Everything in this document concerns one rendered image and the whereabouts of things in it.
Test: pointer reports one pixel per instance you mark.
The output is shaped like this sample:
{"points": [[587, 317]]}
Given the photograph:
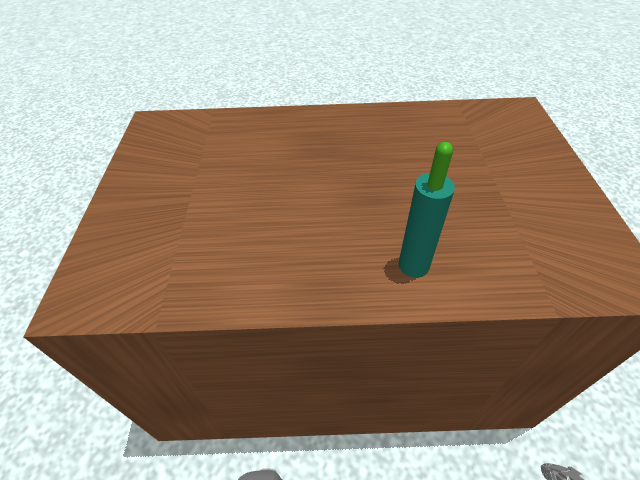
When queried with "bottle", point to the bottle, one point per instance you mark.
{"points": [[431, 199]]}

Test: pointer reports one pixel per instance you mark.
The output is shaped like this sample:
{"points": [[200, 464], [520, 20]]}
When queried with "right robot hand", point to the right robot hand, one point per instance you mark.
{"points": [[557, 472]]}

